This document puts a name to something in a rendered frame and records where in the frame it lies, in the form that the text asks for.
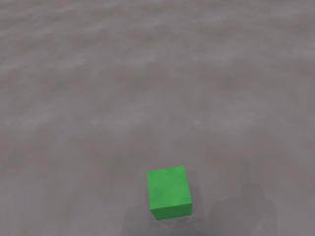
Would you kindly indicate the carton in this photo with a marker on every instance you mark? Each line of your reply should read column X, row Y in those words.
column 169, row 193

